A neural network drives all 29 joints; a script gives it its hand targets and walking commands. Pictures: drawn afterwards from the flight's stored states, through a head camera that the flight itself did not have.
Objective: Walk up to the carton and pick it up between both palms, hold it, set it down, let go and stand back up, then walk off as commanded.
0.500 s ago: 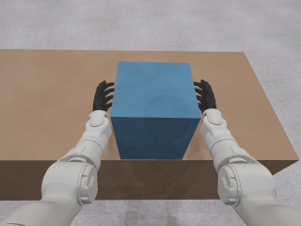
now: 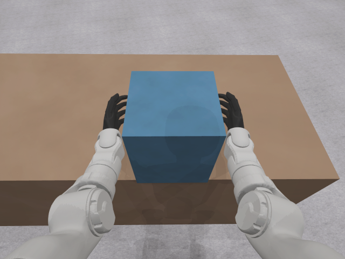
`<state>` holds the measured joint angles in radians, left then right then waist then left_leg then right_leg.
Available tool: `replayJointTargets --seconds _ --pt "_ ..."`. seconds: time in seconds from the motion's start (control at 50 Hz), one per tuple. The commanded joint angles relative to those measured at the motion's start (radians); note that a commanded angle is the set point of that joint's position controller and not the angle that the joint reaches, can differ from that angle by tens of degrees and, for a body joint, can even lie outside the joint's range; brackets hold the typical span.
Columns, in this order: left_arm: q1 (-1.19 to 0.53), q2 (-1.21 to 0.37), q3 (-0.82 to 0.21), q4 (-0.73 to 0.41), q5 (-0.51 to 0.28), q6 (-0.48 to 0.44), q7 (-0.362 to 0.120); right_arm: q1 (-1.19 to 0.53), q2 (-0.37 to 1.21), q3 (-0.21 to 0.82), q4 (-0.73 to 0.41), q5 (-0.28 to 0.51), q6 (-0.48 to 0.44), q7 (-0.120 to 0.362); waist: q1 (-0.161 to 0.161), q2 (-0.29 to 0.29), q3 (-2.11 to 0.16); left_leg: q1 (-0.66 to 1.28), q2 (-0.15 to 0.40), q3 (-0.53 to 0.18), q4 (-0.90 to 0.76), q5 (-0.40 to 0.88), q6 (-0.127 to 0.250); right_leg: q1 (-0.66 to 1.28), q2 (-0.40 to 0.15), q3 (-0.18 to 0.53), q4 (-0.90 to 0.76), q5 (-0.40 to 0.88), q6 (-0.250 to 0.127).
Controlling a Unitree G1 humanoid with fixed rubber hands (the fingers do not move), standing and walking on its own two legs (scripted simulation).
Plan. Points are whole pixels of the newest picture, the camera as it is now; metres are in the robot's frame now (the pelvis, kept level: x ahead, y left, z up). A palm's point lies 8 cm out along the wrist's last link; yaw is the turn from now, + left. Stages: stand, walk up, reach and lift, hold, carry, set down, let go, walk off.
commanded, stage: reach and lift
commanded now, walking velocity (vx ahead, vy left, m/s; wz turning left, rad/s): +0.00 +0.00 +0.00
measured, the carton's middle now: (172, 131) +0.43 +0.04 +0.00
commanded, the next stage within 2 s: none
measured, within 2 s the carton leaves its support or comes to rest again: leaves its support in 0.56 s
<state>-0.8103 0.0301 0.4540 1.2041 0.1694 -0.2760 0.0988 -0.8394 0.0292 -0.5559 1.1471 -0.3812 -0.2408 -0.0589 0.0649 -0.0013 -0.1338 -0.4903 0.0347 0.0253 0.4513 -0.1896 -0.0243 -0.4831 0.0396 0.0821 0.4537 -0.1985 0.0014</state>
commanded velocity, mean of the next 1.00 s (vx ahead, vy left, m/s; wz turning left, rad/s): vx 0.00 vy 0.00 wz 0.00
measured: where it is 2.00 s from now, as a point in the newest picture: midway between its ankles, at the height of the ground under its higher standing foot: outside the picture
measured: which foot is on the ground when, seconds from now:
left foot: down 0.00-1.00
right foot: down 0.00-1.00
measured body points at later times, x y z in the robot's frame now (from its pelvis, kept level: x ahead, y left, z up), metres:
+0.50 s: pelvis +0.00 +0.00 +0.00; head +0.05 +0.00 +0.45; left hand +0.41 +0.19 +0.05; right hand +0.43 -0.12 +0.06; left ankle +0.01 +0.13 -0.74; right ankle +0.00 -0.12 -0.74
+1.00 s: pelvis -0.01 +0.00 +0.00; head +0.01 +0.00 +0.45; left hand +0.40 +0.18 +0.07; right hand +0.41 -0.12 +0.09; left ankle +0.01 +0.13 -0.74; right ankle +0.00 -0.12 -0.74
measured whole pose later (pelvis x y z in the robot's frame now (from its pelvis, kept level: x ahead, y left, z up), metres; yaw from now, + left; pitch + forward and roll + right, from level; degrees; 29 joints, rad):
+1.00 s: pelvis -0.01 +0.00 +0.00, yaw +0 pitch +12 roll +0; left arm -0.77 0.06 0.36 1.17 0.19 -0.23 0.11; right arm -0.77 0.05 -0.46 1.10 -0.31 -0.23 -0.11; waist 0.04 -0.04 -0.20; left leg -0.46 0.03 0.03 0.42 -0.16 -0.02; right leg -0.46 0.04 0.08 0.45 -0.19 0.00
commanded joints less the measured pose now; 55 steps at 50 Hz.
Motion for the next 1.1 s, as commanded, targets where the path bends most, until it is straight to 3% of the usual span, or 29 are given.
replayJointTargets --seconds 0.0,0.1,0.16,0.2,0.24,0.32,0.36,0.4,0.42,0.48,0.5,0.54,0.6,0.66,0.68,0.72,0.74,0.76,0.78,0.82,0.84,0.9,0.94,0.96,0.98,1.02,1.04,1.06,1.08 --pt "-0.485 -0.511 -0.138 -0.107 0.192 -0.019 -0.138 -0.423 0.559 0.191 -0.141 -0.116 -0.067 0.150 -0.015 -0.030 -0.537 0.315 -0.026 0.107 -0.018 0.351 -0.019 0.374 -0.014 -0.144 -0.066 0.381 0.018" --pt "-0.450 -0.505 -0.114 -0.093 0.218 -0.020 -0.157 -0.391 0.590 0.203 -0.140 -0.131 -0.071 0.142 -0.009 -0.056 -0.503 0.228 -0.035 0.099 -0.038 0.297 0.004 0.443 -0.035 -0.118 -0.051 0.463 0.034" --pt "-0.503 -0.510 -0.130 -0.121 0.203 -0.033 -0.146 -0.417 0.566 0.184 -0.126 -0.146 -0.078 0.137 -0.047 -0.065 -0.516 0.242 -0.023 0.095 -0.048 0.283 -0.010 0.435 -0.022 -0.143 -0.052 0.428 0.036" --pt "-0.463 -0.475 -0.095 -0.080 0.229 -0.033 -0.153 -0.383 0.573 0.208 -0.099 -0.147 -0.074 0.140 -0.010 -0.052 -0.495 0.227 -0.032 0.106 -0.052 0.303 0.004 0.458 -0.041 -0.135 -0.047 0.492 0.047" --pt "-0.489 -0.518 -0.158 -0.137 0.214 -0.031 -0.147 -0.422 0.595 0.209 -0.141 -0.136 -0.104 0.137 -0.024 0.003 -0.573 0.261 -0.031 0.095 -0.041 0.345 -0.017 0.448 -0.029 -0.143 -0.040 0.499 0.032" --pt "-0.483 -0.515 -0.126 -0.120 0.224 -0.059 -0.135 -0.440 0.596 0.241 -0.155 -0.139 -0.134 0.133 -0.003 -0.053 -0.571 0.246 -0.035 0.105 -0.036 0.365 -0.012 0.485 -0.025 -0.128 -0.032 0.570 0.038" --pt "-0.487 -0.517 -0.152 -0.119 0.230 -0.062 -0.132 -0.486 0.588 0.247 -0.181 -0.143 -0.162 0.130 -0.010 -0.013 -0.609 0.229 -0.036 0.103 -0.047 0.370 -0.023 0.518 -0.023 -0.135 -0.022 0.594 0.031" --pt "-0.514 -0.532 -0.165 -0.149 0.215 -0.061 -0.125 -0.484 0.573 0.216 -0.160 -0.137 -0.165 0.122 -0.042 -0.025 -0.593 0.305 -0.026 0.106 -0.050 0.362 -0.024 0.471 -0.017 -0.153 -0.052 0.510 0.029" --pt "-0.532 -0.528 -0.200 -0.179 0.210 -0.077 -0.118 -0.494 0.568 0.239 -0.189 -0.134 -0.181 0.123 -0.016 0.025 -0.634 0.319 -0.029 0.108 -0.038 0.413 -0.039 0.456 -0.012 -0.158 -0.053 0.504 0.017" --pt "-0.551 -0.530 -0.212 -0.162 0.190 -0.072 -0.112 -0.518 0.540 0.257 -0.183 -0.116 -0.186 0.118 0.000 0.011 -0.602 0.357 -0.023 0.095 -0.033 0.426 -0.034 0.426 -0.010 -0.168 -0.074 0.470 0.007" --pt "-0.553 -0.540 -0.215 -0.154 0.185 -0.081 -0.114 -0.499 0.545 0.256 -0.144 -0.127 -0.188 0.113 -0.019 -0.012 -0.620 0.342 -0.023 0.095 -0.033 0.434 -0.038 0.425 0.000 -0.166 -0.073 0.490 0.014" --pt "-0.549 -0.570 -0.266 -0.191 0.160 -0.089 -0.105 -0.502 0.555 0.312 -0.170 -0.108 -0.202 0.116 0.001 0.033 -0.691 0.388 -0.023 0.079 -0.016 0.493 -0.045 0.414 0.004 -0.167 -0.061 0.514 0.008" --pt "-0.609 -0.524 -0.228 -0.159 0.177 -0.091 -0.107 -0.506 0.563 0.296 -0.135 -0.122 -0.187 0.113 0.007 -0.006 -0.636 0.331 -0.022 0.096 -0.036 0.383 -0.031 0.440 -0.009 -0.160 -0.068 0.453 0.017" --pt "-0.667 -0.520 -0.269 -0.168 0.145 -0.084 -0.110 -0.498 0.562 0.312 -0.134 -0.111 -0.163 0.113 -0.024 0.011 -0.618 0.301 -0.026 0.091 -0.050 0.318 -0.026 0.438 -0.020 -0.148 -0.069 0.415 0.018" --pt "-0.594 -0.514 -0.258 -0.119 0.140 -0.070 -0.115 -0.545 0.568 0.351 -0.188 -0.085 -0.166 0.114 0.026 -0.021 -0.615 0.289 -0.024 0.098 -0.047 0.319 -0.020 0.446 -0.020 -0.146 -0.049 0.435 0.023" --pt "-0.608 -0.537 -0.268 -0.125 0.149 -0.060 -0.114 -0.521 0.568 0.356 -0.126 -0.090 -0.149 0.112 -0.007 -0.023 -0.571 0.310 -0.024 0.087 -0.063 0.307 -0.022 0.447 -0.011 -0.148 -0.067 0.401 0.020" --pt "-0.635 -0.546 -0.268 -0.139 0.134 -0.060 -0.113 -0.548 0.560 0.347 -0.174 -0.109 -0.145 0.113 0.011 -0.019 -0.605 0.291 -0.027 0.094 -0.069 0.262 -0.013 0.435 -0.018 -0.150 -0.082 0.336 0.020" --pt "-0.654 -0.547 -0.300 -0.126 0.117 -0.055 -0.119 -0.517 0.569 0.347 -0.141 -0.109 -0.127 0.103 -0.021 -0.043 -0.571 0.243 -0.033 0.091 -0.077 0.234 -0.010 0.458 -0.024 -0.139 -0.084 0.349 0.023" --pt "-0.635 -0.562 -0.329 -0.164 0.106 -0.041 -0.125 -0.501 0.595 0.381 -0.181 -0.072 -0.120 0.102 -0.017 -0.011 -0.578 0.293 -0.032 0.082 -0.074 0.319 -0.013 0.485 -0.022 -0.131 -0.072 0.446 0.022" --pt "-0.631 -0.586 -0.325 -0.195 0.085 -0.028 -0.119 -0.536 0.610 0.415 -0.195 -0.042 -0.105 0.107 -0.004 -0.018 -0.601 0.280 -0.041 0.088 -0.073 0.278 -0.007 0.503 -0.026 -0.131 -0.074 0.417 0.022" --pt "-0.630 -0.557 -0.319 -0.157 0.106 -0.012 -0.122 -0.499 0.584 0.393 -0.150 -0.041 -0.086 0.105 -0.035 0.006 -0.550 0.294 -0.036 0.076 -0.083 0.255 -0.016 0.474 -0.022 -0.139 -0.085 0.365 0.022" --pt "-0.720 -0.646 -0.394 -0.250 0.041 -0.027 -0.104 -0.576 0.638 0.454 -0.219 0.022 -0.088 0.110 -0.018 0.051 -0.725 0.367 -0.032 0.054 -0.036 0.376 -0.036 0.430 -0.009 -0.137 -0.074 0.420 0.015" --pt "-0.655 -0.657 -0.384 -0.207 0.039 -0.002 -0.099 -0.561 0.634 0.497 -0.205 0.061 -0.064 0.117 0.005 0.058 -0.687 0.403 -0.027 0.051 -0.026 0.418 -0.034 0.395 -0.001 -0.142 -0.084 0.407 0.008" --pt "-0.708 -0.670 -0.450 -0.297 0.002 -0.011 -0.095 -0.566 0.632 0.523 -0.223 0.094 -0.070 0.113 -0.015 0.065 -0.710 0.421 -0.029 0.037 -0.017 0.443 -0.042 0.394 0.005 -0.142 -0.082 0.414 0.005" --pt "-0.677 -0.656 -0.412 -0.233 0.015 -0.002 -0.098 -0.603 0.651 0.538 -0.241 0.106 -0.056 0.112 0.000 0.025 -0.671 0.375 -0.031 0.047 -0.019 0.412 -0.034 0.433 -0.001 -0.132 -0.080 0.423 0.010" --pt "-0.634 -0.674 -0.422 -0.196 0.010 0.035 -0.111 -0.532 0.625 0.546 -0.198 0.128 -0.019 0.103 -0.048 0.039 -0.583 0.410 -0.029 0.035 -0.039 0.382 -0.032 0.397 0.000 -0.135 -0.106 0.390 0.017" --pt "-0.596 -0.673 -0.410 -0.194 0.000 0.049 -0.120 -0.550 0.631 0.584 -0.233 0.168 0.000 0.103 -0.021 -0.003 -0.541 0.385 -0.037 0.035 -0.047 0.356 -0.015 0.447 -0.006 -0.112 -0.118 0.379 0.024" --pt "-0.657 -0.659 -0.425 -0.195 -0.006 0.053 -0.119 -0.565 0.626 0.556 -0.198 0.162 0.015 0.101 -0.050 0.008 -0.507 0.354 -0.031 0.027 -0.066 0.261 -0.014 0.428 -0.011 -0.113 -0.119 0.288 0.019" --pt "-0.695 -0.666 -0.437 -0.236 -0.024 0.052 -0.123 -0.629 0.657 0.603 -0.276 0.183 0.013 0.096 -0.029 -0.021 -0.551 0.353 -0.042 0.032 -0.059 0.282 -0.006 0.468 -0.012 -0.107 -0.112 0.318 0.025"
